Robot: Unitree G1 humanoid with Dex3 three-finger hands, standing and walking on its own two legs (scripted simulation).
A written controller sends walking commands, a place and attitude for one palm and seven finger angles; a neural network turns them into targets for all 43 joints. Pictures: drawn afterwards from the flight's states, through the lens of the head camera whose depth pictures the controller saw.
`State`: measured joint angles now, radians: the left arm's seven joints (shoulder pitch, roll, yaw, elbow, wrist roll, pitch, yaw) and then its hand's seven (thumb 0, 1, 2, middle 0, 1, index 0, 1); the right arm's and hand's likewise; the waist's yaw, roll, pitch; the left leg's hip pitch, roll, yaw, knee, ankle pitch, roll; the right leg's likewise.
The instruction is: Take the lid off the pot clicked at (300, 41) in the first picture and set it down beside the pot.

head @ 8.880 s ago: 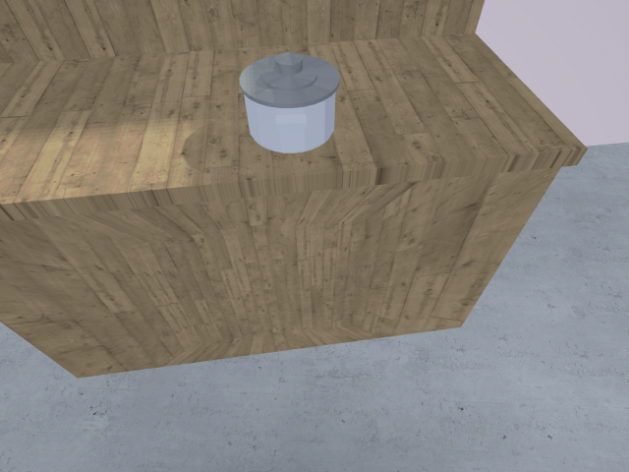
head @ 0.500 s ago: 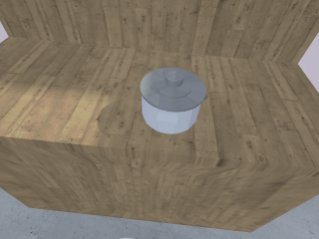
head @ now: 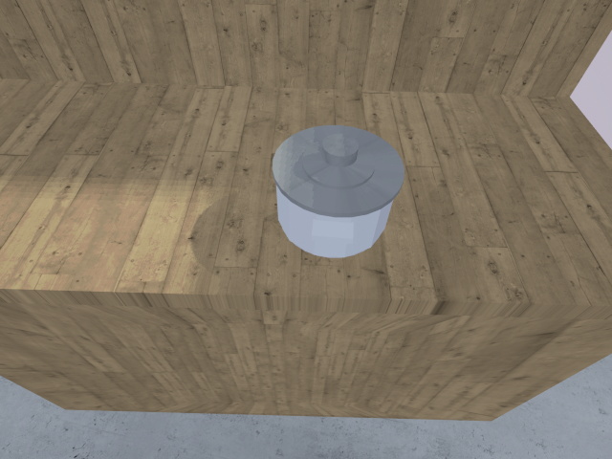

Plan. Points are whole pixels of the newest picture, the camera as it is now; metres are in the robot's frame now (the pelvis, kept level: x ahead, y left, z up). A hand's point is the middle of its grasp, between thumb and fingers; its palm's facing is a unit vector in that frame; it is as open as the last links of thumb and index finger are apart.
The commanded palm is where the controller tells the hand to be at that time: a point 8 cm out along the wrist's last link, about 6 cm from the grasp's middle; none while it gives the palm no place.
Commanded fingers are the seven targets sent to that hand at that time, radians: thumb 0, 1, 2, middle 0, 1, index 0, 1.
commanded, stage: look again from close up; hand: left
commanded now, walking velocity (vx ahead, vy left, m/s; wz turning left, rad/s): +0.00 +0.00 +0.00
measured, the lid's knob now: (339, 150) +0.47 -0.02 +0.16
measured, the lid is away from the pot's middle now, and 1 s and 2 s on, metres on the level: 0.00 0.00 0.00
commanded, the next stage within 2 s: shuffle to correct the standing spot in 0.36 s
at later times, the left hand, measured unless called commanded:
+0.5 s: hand out of the picture +0.00 +0.17 -0.17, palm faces +0.04 -0.98 -0.19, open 7.4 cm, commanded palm none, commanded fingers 0.00 0.90 0.90 -0.20 -0.30 -0.20 -0.30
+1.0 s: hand out of the picture +0.00 +0.14 -0.18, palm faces +0.03 -0.98 -0.21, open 7.4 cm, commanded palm none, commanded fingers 0.00 0.90 0.90 -0.20 -0.30 -0.20 -0.30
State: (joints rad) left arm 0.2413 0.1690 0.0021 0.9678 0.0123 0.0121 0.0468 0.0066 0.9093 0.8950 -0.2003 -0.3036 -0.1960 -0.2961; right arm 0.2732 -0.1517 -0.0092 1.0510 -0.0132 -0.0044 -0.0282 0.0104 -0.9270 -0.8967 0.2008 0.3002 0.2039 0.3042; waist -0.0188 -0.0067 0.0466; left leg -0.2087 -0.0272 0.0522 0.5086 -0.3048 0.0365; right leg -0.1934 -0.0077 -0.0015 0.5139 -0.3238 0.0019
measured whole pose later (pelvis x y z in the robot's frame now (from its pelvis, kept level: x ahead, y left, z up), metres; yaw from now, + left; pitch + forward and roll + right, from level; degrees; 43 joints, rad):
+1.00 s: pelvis +0.00 -0.05 -0.01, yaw +1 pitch +1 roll +0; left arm 0.32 0.17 0.03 0.97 0.03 0.05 0.03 0.01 0.91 0.90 -0.20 -0.30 -0.20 -0.30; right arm 0.25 -0.15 -0.04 1.07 -0.02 0.03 -0.05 0.01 -0.91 -0.90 0.20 0.30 0.20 0.30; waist -0.01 0.00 0.05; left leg -0.28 0.05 0.01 0.61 -0.34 -0.03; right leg -0.23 0.07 -0.04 0.56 -0.35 -0.07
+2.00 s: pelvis +0.00 -0.16 +0.00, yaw -1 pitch -2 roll -1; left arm 0.29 0.18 0.01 0.99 0.01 0.03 0.05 0.01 0.92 0.89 -0.20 -0.30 -0.20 -0.30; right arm 0.21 -0.12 -0.02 1.01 0.00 0.00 -0.04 0.01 -0.91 -0.90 0.20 0.30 0.20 0.30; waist 0.01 -0.08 0.08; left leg -0.24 -0.02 0.10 0.57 -0.30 0.08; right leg -0.13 0.02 -0.02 0.50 -0.32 0.00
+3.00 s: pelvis -0.01 -0.15 +0.00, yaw +0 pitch +0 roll -1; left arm 0.33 0.17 -0.02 1.04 0.02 0.01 0.04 0.01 0.91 0.89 -0.20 -0.30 -0.20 -0.30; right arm 0.27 -0.15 0.01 1.05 -0.01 -0.02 -0.03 0.02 -0.93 -0.90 0.20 0.30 0.20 0.30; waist 0.00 -0.03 0.05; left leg -0.26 -0.05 0.10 0.48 -0.22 0.09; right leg -0.17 -0.01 -0.03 0.47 -0.30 0.01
